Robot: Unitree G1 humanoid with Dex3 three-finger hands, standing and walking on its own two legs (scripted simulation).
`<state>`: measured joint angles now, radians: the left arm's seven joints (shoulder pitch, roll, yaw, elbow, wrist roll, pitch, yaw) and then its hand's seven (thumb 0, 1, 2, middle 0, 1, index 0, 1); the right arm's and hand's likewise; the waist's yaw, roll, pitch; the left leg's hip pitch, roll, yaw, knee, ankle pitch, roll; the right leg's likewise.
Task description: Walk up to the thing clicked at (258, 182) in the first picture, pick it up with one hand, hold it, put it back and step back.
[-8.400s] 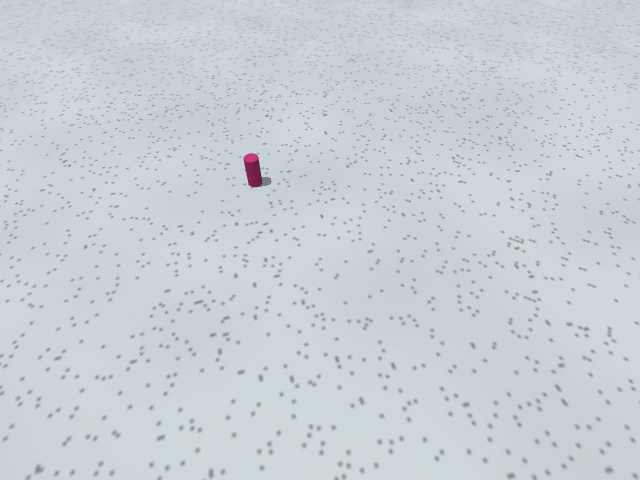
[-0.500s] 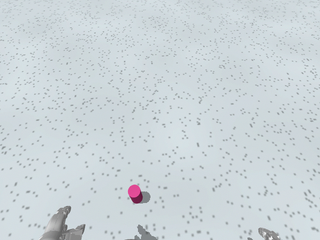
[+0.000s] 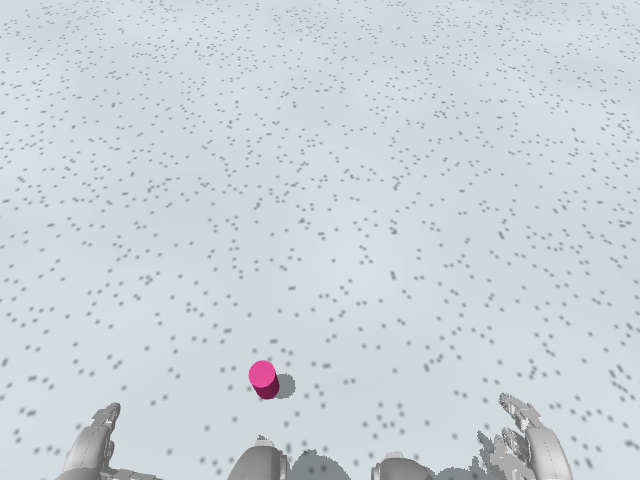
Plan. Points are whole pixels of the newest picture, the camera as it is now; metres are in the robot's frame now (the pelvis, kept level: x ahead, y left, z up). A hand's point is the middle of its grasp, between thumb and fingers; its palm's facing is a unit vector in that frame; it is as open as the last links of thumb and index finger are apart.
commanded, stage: go down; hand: left
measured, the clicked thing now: (264, 380) +0.38 +0.16 -0.64
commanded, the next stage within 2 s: none
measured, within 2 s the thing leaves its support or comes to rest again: neither
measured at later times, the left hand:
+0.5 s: hand (132, 473) +0.14 +0.27 -0.15, palm faces +0.07 -0.95 -0.30, open 17.0 cm
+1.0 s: hand (144, 411) +0.24 +0.32 -0.26, palm faces +0.07 -0.98 -0.16, open 17.4 cm
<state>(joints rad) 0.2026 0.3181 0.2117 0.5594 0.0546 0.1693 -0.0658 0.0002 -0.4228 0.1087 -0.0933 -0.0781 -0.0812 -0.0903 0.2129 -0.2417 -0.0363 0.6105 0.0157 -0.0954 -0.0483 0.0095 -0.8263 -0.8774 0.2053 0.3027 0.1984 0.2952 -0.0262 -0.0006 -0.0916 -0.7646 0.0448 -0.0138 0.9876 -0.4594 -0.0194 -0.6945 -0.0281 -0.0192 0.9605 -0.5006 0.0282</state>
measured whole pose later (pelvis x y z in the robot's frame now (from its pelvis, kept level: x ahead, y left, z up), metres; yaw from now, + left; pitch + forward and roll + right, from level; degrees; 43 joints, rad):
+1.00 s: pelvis -0.06 +0.00 -0.19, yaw -3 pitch +32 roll -4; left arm -0.16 0.54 0.55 0.78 -0.15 -0.29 -0.49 -0.01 -0.50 0.05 -0.05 -0.02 -0.04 -0.02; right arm 0.12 -0.28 0.00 0.64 -0.02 -0.17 -0.03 0.01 -0.88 -0.89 0.21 0.30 0.20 0.29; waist -0.03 0.00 -0.17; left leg -1.71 0.06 -0.08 1.80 -0.65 -0.03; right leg -1.62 0.00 -0.03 1.77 -0.71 0.02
